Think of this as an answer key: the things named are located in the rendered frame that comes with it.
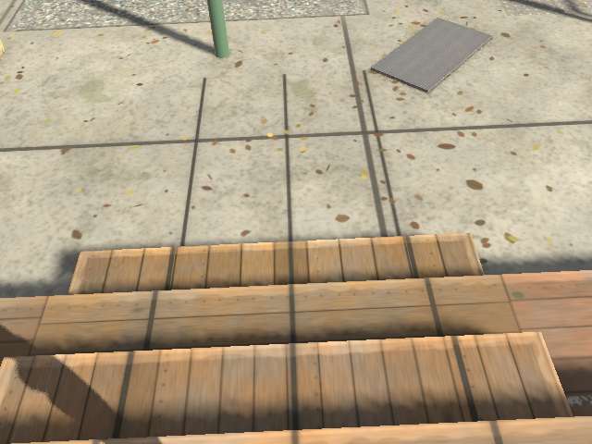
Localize stairs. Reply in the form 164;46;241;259
0;233;592;444

